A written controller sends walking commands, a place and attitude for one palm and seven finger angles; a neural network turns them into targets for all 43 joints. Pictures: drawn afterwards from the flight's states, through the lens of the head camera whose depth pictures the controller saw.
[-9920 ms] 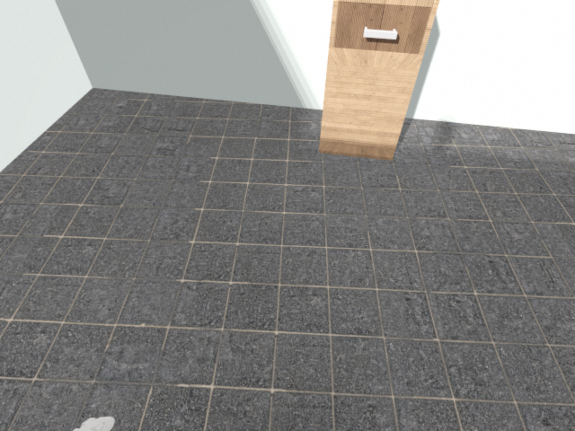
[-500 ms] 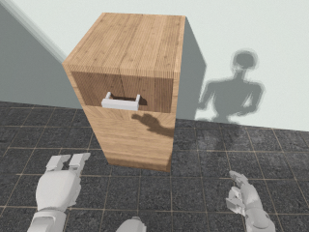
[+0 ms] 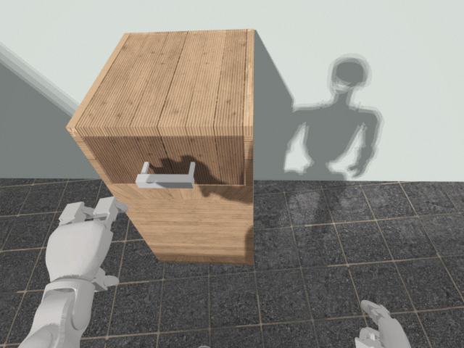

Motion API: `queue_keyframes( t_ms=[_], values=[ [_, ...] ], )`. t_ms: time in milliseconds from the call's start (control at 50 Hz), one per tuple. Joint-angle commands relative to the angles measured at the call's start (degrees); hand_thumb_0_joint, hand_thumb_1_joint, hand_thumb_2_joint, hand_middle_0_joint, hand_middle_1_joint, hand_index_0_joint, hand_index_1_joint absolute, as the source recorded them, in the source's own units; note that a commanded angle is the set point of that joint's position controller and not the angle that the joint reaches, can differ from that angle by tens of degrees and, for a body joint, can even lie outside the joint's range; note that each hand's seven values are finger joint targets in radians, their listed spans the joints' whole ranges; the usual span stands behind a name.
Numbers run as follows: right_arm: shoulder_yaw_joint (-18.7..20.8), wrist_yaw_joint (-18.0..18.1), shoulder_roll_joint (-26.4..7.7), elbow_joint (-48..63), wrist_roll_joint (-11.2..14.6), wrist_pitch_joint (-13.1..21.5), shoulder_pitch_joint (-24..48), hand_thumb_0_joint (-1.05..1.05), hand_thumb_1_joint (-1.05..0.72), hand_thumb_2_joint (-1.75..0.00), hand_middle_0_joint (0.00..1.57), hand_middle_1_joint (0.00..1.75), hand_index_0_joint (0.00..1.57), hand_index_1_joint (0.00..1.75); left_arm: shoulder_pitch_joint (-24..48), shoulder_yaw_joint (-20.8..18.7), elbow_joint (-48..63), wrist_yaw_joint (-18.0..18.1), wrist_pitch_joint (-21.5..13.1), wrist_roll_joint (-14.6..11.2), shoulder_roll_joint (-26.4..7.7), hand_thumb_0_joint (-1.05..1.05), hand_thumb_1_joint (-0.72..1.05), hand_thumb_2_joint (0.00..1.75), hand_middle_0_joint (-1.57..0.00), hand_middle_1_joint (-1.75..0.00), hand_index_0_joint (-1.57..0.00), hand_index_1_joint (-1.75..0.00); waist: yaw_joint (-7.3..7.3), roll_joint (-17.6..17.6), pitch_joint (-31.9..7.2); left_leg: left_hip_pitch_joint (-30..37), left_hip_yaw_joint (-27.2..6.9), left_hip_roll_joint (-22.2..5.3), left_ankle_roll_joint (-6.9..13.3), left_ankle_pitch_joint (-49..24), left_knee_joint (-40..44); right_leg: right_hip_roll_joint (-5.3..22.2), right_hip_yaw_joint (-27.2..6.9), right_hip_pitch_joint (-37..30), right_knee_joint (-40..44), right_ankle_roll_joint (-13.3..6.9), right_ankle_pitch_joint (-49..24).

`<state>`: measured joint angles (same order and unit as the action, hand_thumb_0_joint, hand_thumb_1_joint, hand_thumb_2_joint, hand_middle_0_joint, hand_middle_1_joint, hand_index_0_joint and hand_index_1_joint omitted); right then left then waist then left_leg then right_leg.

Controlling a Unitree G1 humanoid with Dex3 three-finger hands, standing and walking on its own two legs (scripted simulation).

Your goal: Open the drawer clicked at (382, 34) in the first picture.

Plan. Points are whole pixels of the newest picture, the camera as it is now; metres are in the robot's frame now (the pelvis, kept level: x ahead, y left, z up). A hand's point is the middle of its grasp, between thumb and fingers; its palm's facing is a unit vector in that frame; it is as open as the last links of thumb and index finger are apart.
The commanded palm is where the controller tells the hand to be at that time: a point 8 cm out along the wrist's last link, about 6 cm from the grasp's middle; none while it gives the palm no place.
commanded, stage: raise the hand with hooked fingers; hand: left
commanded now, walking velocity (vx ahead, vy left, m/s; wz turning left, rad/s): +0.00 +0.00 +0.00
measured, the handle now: (167, 173) +0.50 +0.22 -0.06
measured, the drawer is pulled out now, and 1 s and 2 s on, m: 0.00 0.00 0.00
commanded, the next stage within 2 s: move the hooked fingers above the handle in 0.82 s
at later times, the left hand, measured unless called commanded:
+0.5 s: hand (91, 209) +0.30 +0.26 +0.10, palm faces +0.05 -0.09 -0.99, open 13.8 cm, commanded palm +0.26 +0.25 +0.16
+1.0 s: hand (98, 219) +0.28 +0.24 +0.09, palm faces +0.04 -0.09 -0.99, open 13.8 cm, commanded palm +0.26 +0.24 +0.15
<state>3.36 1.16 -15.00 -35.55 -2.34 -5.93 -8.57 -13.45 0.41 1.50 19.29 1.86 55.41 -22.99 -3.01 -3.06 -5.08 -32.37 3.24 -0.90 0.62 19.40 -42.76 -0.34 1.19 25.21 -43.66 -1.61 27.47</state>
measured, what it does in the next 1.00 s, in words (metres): stands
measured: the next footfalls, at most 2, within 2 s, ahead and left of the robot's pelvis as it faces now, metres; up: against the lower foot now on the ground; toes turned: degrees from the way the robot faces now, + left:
none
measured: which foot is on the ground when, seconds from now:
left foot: down 0.00-1.00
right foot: down 0.00-1.00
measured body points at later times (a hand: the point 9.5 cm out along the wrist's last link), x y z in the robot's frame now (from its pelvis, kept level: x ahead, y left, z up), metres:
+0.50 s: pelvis -0.01 +0.01 +0.02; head +0.00 -0.02 +0.47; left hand +0.29 +0.26 +0.16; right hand +0.19 -0.21 -0.09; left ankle +0.02 +0.12 -0.71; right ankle -0.06 -0.10 -0.71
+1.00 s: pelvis -0.02 +0.00 +0.02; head -0.01 -0.03 +0.47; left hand +0.27 +0.24 +0.15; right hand +0.16 -0.23 -0.09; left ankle +0.02 +0.12 -0.71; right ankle -0.06 -0.10 -0.71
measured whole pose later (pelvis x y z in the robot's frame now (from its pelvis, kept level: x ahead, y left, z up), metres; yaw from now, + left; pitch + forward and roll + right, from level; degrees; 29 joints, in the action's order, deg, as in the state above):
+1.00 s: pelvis -0.02 +0.00 +0.02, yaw +0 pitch +3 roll +1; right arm 1.1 1.6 -14.3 -36.4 1.2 -7.2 -8.5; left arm 4.4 4.3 -7.3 6.9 3.4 52.7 -26.1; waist -3.2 -4.3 -2.6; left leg -22.0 2.8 -0.3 0.8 12.2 -31.2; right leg -0.2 1.6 15.3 -33.1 -1.4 20.8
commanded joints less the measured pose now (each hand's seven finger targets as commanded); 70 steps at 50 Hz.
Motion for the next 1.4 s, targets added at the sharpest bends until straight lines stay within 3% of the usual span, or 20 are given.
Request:
queue_keyframes(
  t_ms=[0, 100, 160, 300, 400, 500, 600, 640, 660, 720, 760, 940, 1000, 1020, 1060, 1100, 1160, 1200, 1320, 1380],
  values=[
    [0.98, 0.24, -5.06, 10.14, 0.9, 2.69, 7.3, 0.0, -0.9, -0.9, 0.2, 0.3, 0.2, 0.3, 8.91, -4.34, 13.22, -0.41, 2.27, -0.59, -9.84, 0.0, -0.38, 0.35, -0.29, -1.12, -0.29, -1.12, -0.61, 1.43, -14.78, 17.89, -2.08, 2.14, 1.92, -25.24, 4.04, -0.78, -1.35, -3.96, 6.75, 0.05, -33.21],
    [0.26, 0.54, -4.96, 9.92, 1.58, 1.82, 7.63, 0.0, -0.9, -0.9, 0.2, 0.3, 0.2, 0.3, 14.97, -4.29, 10.87, -4.12, 4.18, -0.57, -11.46, 0.0, -0.5, 0.3, -0.3, -1.2, -0.3, -1.2, -0.51, 2.72, -12.58, 19.62, -2.21, 2.03, 1.86, -25.37, 6.61, -1.05, -0.63, -5.2, 9.04, 0.17, -31.3],
    [-0.1, 0.52, -5.02, 9.77, 1.77, 1.23, 7.86, 0.0, -0.9, -0.9, 0.2, 0.3, 0.2, 0.3, 19.33, -5.04, 10.63, -5.76, 4.3, -0.53, -13.13, 0.0, -0.5, 0.3, -0.3, -1.2, -0.3, -1.2, -0.6, 0.88, -12.75, 21.35, -2.59, 1.93, 1.65, -26.61, 7.79, -1.24, -0.4, -5.93, 10.14, -0.09, -29.92],
    [-0.78, 0.81, -4.89, 9.35, 2.51, 0.53, 7.93, 0.0, -0.9, -0.9, 0.2, 0.3, 0.2, 0.3, 28.23, -2.57, 6.8, -10.05, 4.4, -1.54, -12.93, 0.0, -0.5, 0.3, -0.3, -1.2, -0.3, -1.2, 0.19, 1.37, -10.76, 23.01, -2.47, 2.24, 1.73, -23.43, 10.26, -1.42, -0.1, -6.43, 13.09, 0.07, -27.1],
    [-1.08, 1.26, -5.05, 9.05, 2.81, 0.35, 8.09, 0.0, -0.9, -0.9, 0.2, 0.3, 0.2, 0.3, 35.41, -3.38, 6.13, -12.32, 2.9, -1.99, -15.52, 0.0, -0.5, 0.3, -0.3, -1.2, -0.3, -1.2, 0.21, 0.99, -11.76, 23.93, -2.74, 2.5, 1.76, -21.51, 11.66, -1.38, -0.19, -7.7, 14.49, 0.0, -25.05],
    [-0.91, 0.49, -5.36, 9.6, 3.03, 0.22, 7.56, 0.0, -0.9, -0.9, 0.2, 0.3, 0.2, 0.3, 29.62, -3.43, 4.07, -13.88, 1.46, -3.21, -14.21, 0.0, -0.5, 0.3, -0.3, -1.2, -0.3, -1.2, -0.72, 1.81, -9.48, 22.72, -2.47, 2.43, 1.67, -20.38, 13.02, -1.32, -0.13, -8.34, 15.61, -0.01, -24.12],
    [-0.57, 0.43, -5.35, 9.59, 3.02, 0.76, 7.0, 0.0, -0.9, -0.9, 0.2, 0.3, 0.2, 0.3, 30.39, -4.86, 5.41, -12.21, -0.69, -3.17, -15.21, 0.0, -0.5, 0.3, -0.3, -1.2, -0.3, -1.2, -0.92, 2.29, -9.65, 22.34, -2.26, 2.58, 1.97, -18.28, 13.26, -1.25, -0.46, -8.02, 16.15, 0.06, -21.94],
    [-0.23, 0.51, -5.42, 9.19, 2.87, 1.15, 6.93, 0.0, -0.9, -0.9, 0.2, 0.3, 0.2, 0.3, 32.18, -5.89, 7.44, -10.75, -1.79, -2.61, -16.36, 0.0, -0.5, 0.3, -0.3, -1.2, -0.3, -1.2, -0.99, 1.3, -11.67, 23.1, -2.3, 2.57, 1.96, -19.01, 12.96, -1.26, -0.61, -8.09, 15.75, 0.01, -22.4],
    [-0.23, 0.59, -5.51, 8.99, 2.83, 1.14, 6.82, 0.0, -0.9, -0.9, 0.2, 0.3, 0.2, 0.3, 32.73, -6.72, 6.92, -10.0, -1.81, -2.42, -17.35, 0.0, -0.5, 0.3, -0.3, -1.2, -0.3, -1.2, -0.9, 1.01, -11.45, 22.69, -2.36, 2.6, 1.82, -18.2, 13.09, -1.3, -0.55, -8.07, 15.92, -0.07, -21.12],
    [-0.03, 0.62, -5.35, 8.31, 3.27, 1.5, 6.81, 0.0, -0.9, -0.9, 0.2, 0.3, 0.2, 0.3, 33.26, -5.09, 4.96, -8.66, -1.35, -2.4, -15.48, 0.0, -0.5, 0.3, -0.3, -1.2, -0.3, -1.2, -0.36, 0.28, -9.97, 22.56, -2.23, 2.59, 1.83, -16.24, 13.25, -1.39, -0.5, -6.25, 16.19, -0.01, -19.27],
    [0.16, 0.6, -5.58, 8.03, 3.26, 1.61, 6.71, 0.0, -0.9, -0.9, 0.2, 0.3, 0.2, 0.3, 33.33, -5.84, 4.83, -8.2, -0.78, -2.2, -16.52, 0.0, -0.5, 0.3, -0.3, -1.2, -0.3, -1.2, -0.69, 0.86, -11.26, 22.94, -2.13, 2.49, 1.89, -16.61, 13.37, -1.44, -0.66, -7.15, 16.28, -0.07, -19.33],
    [-0.46, 0.9, -5.5, 8.22, 3.58, 1.55, 7.28, 0.0, -0.9, -0.9, 0.2, 0.3, 0.2, 0.3, 33.15, -1.7, 2.28, -10.57, 0.8, -2.44, -13.34, 0.0, -0.5, 0.3, -0.3, -1.2, -0.3, -1.2, -0.11, 3.15, -8.92, 21.93, -1.86, 2.74, 2.09, -15.17, 13.89, -1.18, -0.83, -6.8, 16.74, 0.31, -19.44],
    [-0.36, 0.91, -5.45, 7.99, 3.51, 1.56, 6.83, 0.0, -0.9, -0.9, 0.2, 0.3, 0.2, 0.3, 33.28, -2.69, 0.73, -10.47, -0.08, -2.02, -13.85, 0.0, -0.5, 0.3, -0.3, -1.2, -0.3, -1.2, -0.33, 3.47, -8.92, 21.67, -1.76, 2.79, 2.1, -15.51, 13.38, -1.29, -0.83, -6.48, 16.38, 0.21, -19.8],
    [-0.45, 1.08, -5.35, 7.97, 3.58, 1.56, 6.7, 0.0, -0.9, -0.9, 0.2, 0.3, 0.2, 0.3, 35.04, -1.38, 0.06, -10.37, -0.2, -2.03, -12.74, 0.0, -0.5, 0.3, -0.3, -1.2, -0.3, -1.2, 0.22, 3.05, -7.98, 21.45, -1.53, 2.83, 2.14, -15.24, 13.13, -1.16, -0.86, -5.79, 16.41, 0.24, -19.98],
    [-0.4, 1.32, -5.58, 7.08, 3.44, 1.47, 6.04, 0.0, -0.9, -0.9, 0.2, 0.3, 0.2, 0.3, 38.92, -3.15, -2.56, -9.71, -0.53, -1.06, -15.04, 0.0, -0.5, 0.3, -0.3, -1.2, -0.3, -1.2, 0.44, 4.48, -8.11, 20.49, -1.49, 2.85, 2.08, -14.14, 12.77, -1.29, -1.03, -5.17, 16.36, 0.31, -18.47],
    [-0.35, 1.53, -5.33, 6.58, 3.53, 1.6, 5.53, 0.0, -0.9, -0.9, 0.2, 0.3, 0.2, 0.3, 43.18, -1.67, -4.17, -8.95, -0.99, -0.34, -13.98, 0.0, -0.5, 0.3, -0.3, -1.2, -0.3, -1.2, 1.0, 2.65, -8.92, 20.73, -1.56, 2.95, 2.07, -13.51, 12.07, -1.24, -0.89, -3.61, 15.66, 0.14, -17.63],
    [0.18, 1.55, -5.36, 6.22, 3.3, 1.74, 4.38, 0.0, -0.9, -0.9, 0.2, 0.3, 0.2, 0.3, 45.75, -1.42, -5.4, -7.84, -1.37, 0.27, -13.88, 0.0, -0.5, 0.3, -0.3, -1.2, -0.3, -1.2, 1.02, 1.02, -12.41, 21.48, -1.68, 3.01, 2.06, -15.18, 10.8, -1.45, -0.99, -3.81, 14.51, -0.12, -19.27],
    [0.22, 1.58, -5.3, 6.07, 3.49, 1.56, 4.02, 0.0, -0.9, -0.9, 0.2, 0.3, 0.2, 0.3, 45.81, -0.45, -8.11, -7.55, -1.09, 0.08, -12.58, 0.0, -0.5, 0.3, -0.3, -1.2, -0.3, -1.2, 1.31, 1.88, -12.37, 20.56, -1.53, 3.1, 2.22, -15.79, 10.08, -1.34, -1.11, -3.54, 13.99, 0.0, -21.09],
    [0.87, 1.39, -5.91, 6.21, 3.48, 0.58, 2.3, 0.0, -0.9, -0.9, 0.2, 0.3, 0.2, 0.3, 45.42, -1.68, -12.26, -7.26, -0.33, 0.36, -13.61, 0.0, -0.5, 0.3, -0.3, -1.2, -0.3, -1.2, 0.84, 2.65, -15.43, 18.26, -1.02, 3.23, 2.29, -19.45, 8.33, -1.34, -1.45, -5.57, 11.85, 0.02, -27.54],
    [1.22, 1.23, -6.04, 6.13, 3.52, 0.29, 1.08, 0.0, -0.9, -0.9, 0.2, 0.3, 0.2, 0.3, 45.85, -0.06, -13.75, -7.42, -0.45, 0.3, -11.57, 0.0, -0.5, 0.3, -0.3, -1.2, -0.3, -1.2, 1.74, 3.85, -14.71, 17.58, -1.0, 3.07, 2.4, -20.26, 7.68, -1.47, -1.13, -4.56, 11.31, 0.06, -28.96]
  ],
)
